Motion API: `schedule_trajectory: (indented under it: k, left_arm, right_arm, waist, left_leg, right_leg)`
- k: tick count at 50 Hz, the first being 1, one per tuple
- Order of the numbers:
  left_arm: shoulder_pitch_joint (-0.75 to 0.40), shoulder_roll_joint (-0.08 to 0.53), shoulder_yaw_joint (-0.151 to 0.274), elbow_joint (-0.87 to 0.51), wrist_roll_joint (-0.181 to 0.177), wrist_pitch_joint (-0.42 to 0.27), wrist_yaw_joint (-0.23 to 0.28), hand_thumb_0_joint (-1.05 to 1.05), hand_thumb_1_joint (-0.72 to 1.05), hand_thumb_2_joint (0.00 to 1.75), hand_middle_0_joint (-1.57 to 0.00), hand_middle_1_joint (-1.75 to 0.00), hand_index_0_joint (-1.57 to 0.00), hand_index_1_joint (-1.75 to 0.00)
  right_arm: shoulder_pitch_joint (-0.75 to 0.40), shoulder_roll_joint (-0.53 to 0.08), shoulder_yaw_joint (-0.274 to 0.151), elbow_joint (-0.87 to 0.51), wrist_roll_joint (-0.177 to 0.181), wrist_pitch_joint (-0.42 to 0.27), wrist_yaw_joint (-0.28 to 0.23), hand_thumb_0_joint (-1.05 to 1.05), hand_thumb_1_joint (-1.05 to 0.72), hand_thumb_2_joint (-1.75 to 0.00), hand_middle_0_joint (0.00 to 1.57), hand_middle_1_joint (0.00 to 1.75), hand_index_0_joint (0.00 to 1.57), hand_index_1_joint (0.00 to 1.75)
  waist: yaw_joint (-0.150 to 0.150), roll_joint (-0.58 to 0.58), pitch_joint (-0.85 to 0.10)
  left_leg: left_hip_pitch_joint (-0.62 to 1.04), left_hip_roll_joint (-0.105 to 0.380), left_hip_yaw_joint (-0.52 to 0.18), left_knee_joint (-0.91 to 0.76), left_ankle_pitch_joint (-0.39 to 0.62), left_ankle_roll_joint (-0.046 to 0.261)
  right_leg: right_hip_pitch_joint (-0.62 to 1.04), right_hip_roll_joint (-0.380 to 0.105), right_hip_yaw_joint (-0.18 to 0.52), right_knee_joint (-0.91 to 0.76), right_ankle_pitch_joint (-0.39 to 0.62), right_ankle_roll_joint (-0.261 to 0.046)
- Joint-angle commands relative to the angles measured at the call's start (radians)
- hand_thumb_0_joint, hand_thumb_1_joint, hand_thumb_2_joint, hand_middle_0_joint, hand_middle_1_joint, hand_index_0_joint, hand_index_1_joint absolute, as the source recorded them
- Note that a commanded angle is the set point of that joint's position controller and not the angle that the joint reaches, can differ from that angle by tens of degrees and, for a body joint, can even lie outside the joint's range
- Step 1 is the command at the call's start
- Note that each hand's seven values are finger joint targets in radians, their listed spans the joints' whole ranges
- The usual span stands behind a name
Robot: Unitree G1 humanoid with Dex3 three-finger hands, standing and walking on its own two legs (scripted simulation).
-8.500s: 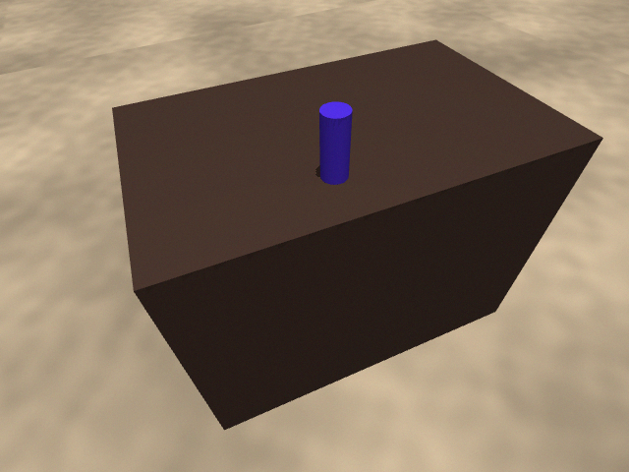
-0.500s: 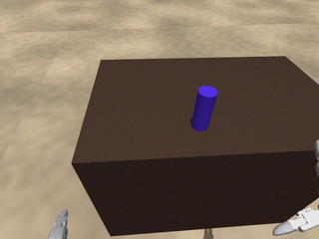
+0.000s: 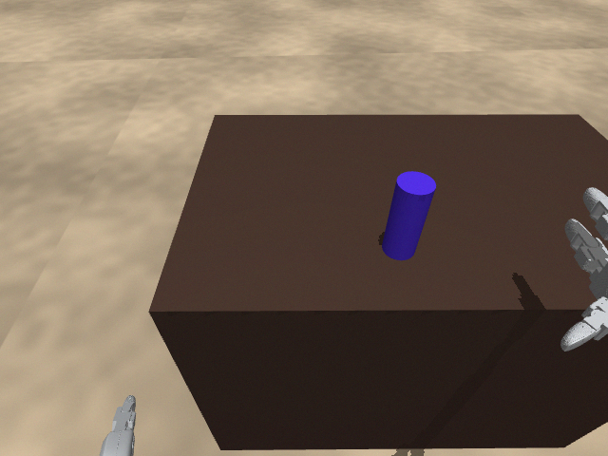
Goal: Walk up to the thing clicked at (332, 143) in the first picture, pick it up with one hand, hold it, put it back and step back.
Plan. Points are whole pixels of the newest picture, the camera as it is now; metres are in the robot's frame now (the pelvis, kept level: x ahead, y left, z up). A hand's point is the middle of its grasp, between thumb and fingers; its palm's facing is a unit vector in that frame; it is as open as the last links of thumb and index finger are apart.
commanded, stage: go down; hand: right
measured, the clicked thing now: (406, 218) +0.49 -0.14 +0.05
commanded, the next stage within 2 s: none
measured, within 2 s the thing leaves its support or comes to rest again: neither
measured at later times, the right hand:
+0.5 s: hand (573, 240) +0.35 -0.30 +0.15, palm faces +0.07 +1.00 +0.00, open 17.7 cm
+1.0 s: hand (571, 215) +0.40 -0.32 +0.15, palm faces +0.07 +1.00 +0.00, open 17.7 cm
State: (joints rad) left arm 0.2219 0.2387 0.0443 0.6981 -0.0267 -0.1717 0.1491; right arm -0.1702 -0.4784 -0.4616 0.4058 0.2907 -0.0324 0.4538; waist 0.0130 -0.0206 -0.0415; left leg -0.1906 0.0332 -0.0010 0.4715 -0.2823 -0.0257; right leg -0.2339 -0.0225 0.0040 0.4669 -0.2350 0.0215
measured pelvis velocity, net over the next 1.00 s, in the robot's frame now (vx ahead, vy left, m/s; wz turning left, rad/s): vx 0.00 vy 0.00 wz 0.01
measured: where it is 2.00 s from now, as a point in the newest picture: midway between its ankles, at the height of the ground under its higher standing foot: outside the picture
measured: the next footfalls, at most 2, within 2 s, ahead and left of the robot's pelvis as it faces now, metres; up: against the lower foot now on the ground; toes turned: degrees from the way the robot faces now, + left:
none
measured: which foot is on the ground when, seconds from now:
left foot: down 0.00-1.00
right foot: down 0.00-1.00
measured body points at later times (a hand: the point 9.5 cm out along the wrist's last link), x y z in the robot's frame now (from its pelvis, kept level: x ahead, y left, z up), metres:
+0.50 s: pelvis +0.00 +0.00 -0.01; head +0.01 +0.00 +0.44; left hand +0.15 +0.27 -0.08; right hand +0.35 -0.36 +0.15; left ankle -0.02 +0.14 -0.74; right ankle +0.01 -0.13 -0.74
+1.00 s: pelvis +0.00 +0.00 -0.01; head +0.03 -0.02 +0.44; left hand +0.15 +0.26 -0.08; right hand +0.39 -0.37 +0.15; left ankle -0.02 +0.14 -0.74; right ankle +0.01 -0.13 -0.74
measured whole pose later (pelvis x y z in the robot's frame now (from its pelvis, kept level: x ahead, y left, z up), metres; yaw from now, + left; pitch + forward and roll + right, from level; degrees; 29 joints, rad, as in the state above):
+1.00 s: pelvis +0.00 +0.00 -0.01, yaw +0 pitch +8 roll +1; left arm 0.22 0.25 -0.03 0.65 -0.01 -0.21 0.17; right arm -0.65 -0.72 -0.49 0.98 0.22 -0.07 0.54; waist 0.06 0.01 -0.09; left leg -0.39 0.01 0.00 0.57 -0.32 -0.02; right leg -0.45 -0.04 0.01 0.62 -0.30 0.02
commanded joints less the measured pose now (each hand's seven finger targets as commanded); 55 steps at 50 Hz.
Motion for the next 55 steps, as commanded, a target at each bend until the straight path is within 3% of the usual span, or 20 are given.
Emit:
schedule_trajectory:
  k: [1,7,11,12,14,17,18,19,20,23,27,29,34,37,40,42,43,45,47,55]
  left_arm:
    - [-0.087,0.178,0.070,-0.127,-0.001,-0.053,0.004,0.00,-0.55,0.05,-0.05,-0.05,-0.05,-0.05]
    - [-0.193,0.099,-0.007,-0.122,0.001,-0.059,0.009,0.00,-0.56,0.06,-0.05,-0.05,-0.05,-0.06]
    - [-0.145,0.215,0.063,-0.131,0.004,-0.067,0.038,0.00,-0.55,0.05,-0.05,-0.05,-0.05,-0.06]
    - [-0.120,0.212,0.063,-0.130,0.003,-0.064,0.043,0.00,-0.55,0.05,-0.05,-0.05,-0.05,-0.05]
    - [-0.078,0.184,0.034,-0.135,0.003,-0.067,0.052,0.00,-0.54,0.05,-0.05,-0.06,-0.05,-0.05]
    - [0.005,0.157,0.030,-0.105,0.003,-0.072,0.048,0.00,-0.54,0.04,-0.05,-0.06,-0.05,-0.05]
    - [-0.008,0.145,0.009,-0.119,0.004,-0.079,0.044,0.00,-0.54,0.04,-0.05,-0.06,-0.06,-0.06]
    - [-0.009,0.160,0.031,-0.106,0.006,-0.081,0.043,0.00,-0.54,0.04,-0.05,-0.05,-0.05,-0.05]
    - [-0.008,0.138,0.002,-0.100,0.006,-0.083,0.037,0.00,-0.54,0.04,-0.05,-0.06,-0.05,-0.05]
    - [-0.039,0.168,0.019,-0.124,0.008,-0.096,0.032,0.00,-0.54,0.04,-0.05,-0.06,-0.06,-0.05]
    - [-0.113,0.210,0.039,-0.167,0.012,-0.099,0.036,0.00,-0.54,0.04,-0.05,-0.05,-0.06,-0.05]
    - [-0.126,0.194,0.022,-0.159,0.011,-0.092,0.038,0.00,-0.54,0.04,-0.05,-0.05,-0.05,-0.05]
    - [-0.106,0.153,-0.030,-0.165,0.010,-0.076,0.041,0.00,-0.54,0.04,-0.05,-0.05,-0.05,-0.05]
    - [-0.106,0.194,0.002,-0.185,0.013,-0.073,0.049,0.00,-0.54,0.05,-0.05,-0.05,-0.05,-0.05]
    - [-0.048,0.187,-0.003,-0.169,0.013,-0.072,0.047,0.00,-0.54,0.05,-0.05,-0.05,-0.05,-0.05]
    - [-0.061,0.153,-0.039,-0.186,0.010,-0.076,0.039,0.00,-0.55,0.05,-0.05,-0.05,-0.05,-0.05]
    - [-0.037,0.177,-0.005,-0.172,0.012,-0.077,0.042,0.00,-0.55,0.06,-0.05,-0.05,-0.05,-0.06]
    - [-0.029,0.163,-0.022,-0.166,0.012,-0.076,0.038,0.00,-0.55,0.05,-0.05,-0.05,-0.05,-0.05]
    - [-0.033,0.206,0.013,-0.186,0.012,-0.081,0.039,0.00,-0.55,0.05,-0.05,-0.05,-0.05,-0.05]
    - [-0.062,0.195,-0.001,-0.216,0.013,-0.086,0.037,0.00,-0.55,0.05,-0.05,-0.05,-0.05,-0.06]
  right_arm:
    - [-0.294,-0.306,-0.115,-0.247,0.034,-0.036,0.023,0.00,0.61,-0.02,0.04,0.05,0.04,0.05]
    - [-0.351,-0.296,-0.095,-0.249,0.030,-0.041,0.009,0.00,0.61,-0.03,0.04,0.05,0.05,0.05]
    - [-0.451,-0.361,-0.113,-0.192,0.036,-0.015,0.025,0.00,0.58,-0.04,0.04,0.05,0.04,0.05]
    - [-0.506,-0.398,-0.131,-0.196,0.035,-0.017,0.027,0.00,0.58,-0.04,0.04,0.05,0.04,0.05]
    - [-0.576,-0.393,-0.109,-0.171,0.026,-0.011,0.029,0.00,0.57,-0.03,0.04,0.05,0.04,0.05]
    - [-0.582,-0.384,-0.090,-0.040,0.009,-0.011,0.034,0.00,0.57,-0.03,0.05,0.05,0.05,0.05]
    - [-0.559,-0.360,-0.072,0.045,0.004,-0.006,0.038,0.00,0.59,-0.03,0.05,0.05,0.05,0.05]
    - [-0.589,-0.373,-0.062,0.030,-0.005,-0.008,0.041,0.00,0.60,-0.03,0.05,0.05,0.05,0.05]
    - [-0.613,-0.384,-0.054,0.065,-0.008,-0.007,0.045,0.00,0.58,-0.03,0.05,0.05,0.05,0.05]
    - [-0.652,-0.398,-0.053,0.149,-0.002,-0.017,0.061,0.00,0.60,-0.04,0.04,0.06,0.04,0.06]
    - [-0.756,-0.518,-0.116,0.169,-0.004,-0.050,0.063,0.00,0.60,-0.03,0.05,0.05,0.05,0.05]
    - [-0.790,-0.557,-0.141,0.183,-0.009,-0.061,0.053,0.00,0.59,-0.02,0.05,0.05,0.05,0.05]
    - [-0.772,-0.574,-0.129,0.339,-0.034,-0.082,0.051,0.00,0.60,-0.02,0.06,0.05,0.06,0.05]
    - [-0.832,-0.592,-0.114,0.319,-0.047,-0.091,0.058,0.00,0.59,-0.01,0.06,0.04,0.06,0.04]
    - [-0.857,-0.590,-0.097,0.348,-0.050,-0.092,0.066,0.00,0.61,-0.01,0.05,0.05,0.05,0.05]
    - [-0.842,-0.573,-0.090,0.375,-0.042,-0.095,0.073,0.00,0.61,-0.02,0.05,0.05,0.05,0.05]
    - [-0.882,-0.594,-0.093,0.332,-0.046,-0.101,0.075,0.00,0.61,-0.03,0.05,0.05,0.05,0.05]
    - [-0.875,-0.578,-0.077,0.360,-0.044,-0.097,0.086,0.00,0.61,-0.03,0.04,0.05,0.05,0.05]
    - [-0.903,-0.582,-0.075,0.348,-0.039,-0.099,0.091,0.00,0.61,-0.03,0.04,0.05,0.05,0.05]
    - [-0.953,-0.607,-0.079,0.389,-0.049,-0.100,0.091,0.00,0.61,-0.04,0.04,0.05,0.04,0.05]
  waist:
    - [-0.057,-0.079,-0.208]
    - [-0.058,-0.056,-0.208]
    - [-0.002,-0.064,-0.277]
    - [0.003,-0.079,-0.294]
    - [0.017,-0.084,-0.286]
    - [0.043,-0.066,-0.192]
    - [0.039,-0.048,-0.170]
    - [0.037,-0.071,-0.168]
    - [0.035,-0.078,-0.151]
    - [0.039,-0.047,-0.193]
    - [0.013,-0.075,-0.304]
    - [-0.005,-0.068,-0.326]
    - [-0.006,-0.055,-0.336]
    - [0.011,-0.073,-0.389]
    - [0.038,-0.096,-0.341]
    - [0.038,-0.089,-0.312]
    - [0.049,-0.103,-0.338]
    - [0.060,-0.119,-0.323]
    - [0.073,-0.121,-0.342]
    - [0.073,-0.093,-0.382]
  left_leg:
    - [-0.013,-0.040,0.058,-0.034,0.304,0.027]
    - [-0.015,-0.042,0.040,-0.029,0.275,0.027]
    - [-0.017,-0.033,0.029,-0.029,0.281,0.020]
    - [-0.017,-0.031,0.028,-0.028,0.297,0.020]
    - [-0.040,-0.034,0.031,-0.023,0.312,0.020]
    - [-0.100,-0.033,0.030,-0.030,0.275,0.014]
    - [-0.111,-0.038,0.036,-0.030,0.254,0.016]
    - [-0.128,-0.035,0.031,-0.025,0.240,0.019]
    - [-0.136,-0.037,0.032,-0.025,0.222,0.020]
    - [-0.141,-0.040,0.036,-0.004,0.244,0.017]
    - [-0.114,-0.039,0.030,0.016,0.259,0.021]
    - [-0.099,-0.037,0.025,0.021,0.253,0.023]
    - [-0.075,-0.037,0.016,0.030,0.260,0.021]
    - [-0.091,-0.037,0.011,0.037,0.276,0.022]
    - [-0.146,-0.047,0.020,0.035,0.255,0.027]
    - [-0.150,-0.047,0.023,0.032,0.254,0.023]
    - [-0.157,-0.048,0.020,0.040,0.277,0.024]
    - [-0.191,-0.051,0.022,0.046,0.287,0.024]
    - [-0.203,-0.053,0.024,0.044,0.280,0.024]
    - [-0.199,-0.050,0.022,0.063,0.300,0.024]
  right_leg:
    - [0.134,0.009,0.002,-0.021,0.327,-0.021]
    - [0.097,0.012,-0.006,-0.006,0.275,-0.027]
    - [0.129,0.022,-0.009,0.003,0.231,-0.035]
    - [0.137,0.025,-0.011,0.008,0.242,-0.036]
    - [0.157,0.021,-0.009,0.015,0.265,-0.036]
    - [0.111,0.021,-0.011,0.017,0.211,-0.043]
    - [0.087,0.018,-0.009,0.012,0.190,-0.042]
    - [0.077,0.019,-0.010,0.009,0.174,-0.040]
    - [0.061,0.018,-0.009,0.006,0.153,-0.039]
    - [0.045,0.013,0.002,0.027,0.183,-0.039]
    - [0.058,0.011,0.008,0.056,0.217,-0.033]
    - [0.041,0.014,0.007,0.062,0.212,-0.035]
    - [-0.009,0.018,-0.002,0.079,0.212,-0.038]
    - [0.016,0.016,-0.004,0.081,0.228,-0.038]
    - [0.022,0.009,-0.001,0.079,0.214,-0.036]
    - [0.002,0.010,-0.001,0.084,0.208,-0.040]
    - [0.016,0.008,0.000,0.089,0.232,-0.040]
    - [0.038,0.004,0.000,0.102,0.268,-0.038]
    - [0.059,0.000,0.004,0.106,0.270,-0.038]
    - [0.045,0.002,0.008,0.130,0.283,-0.042]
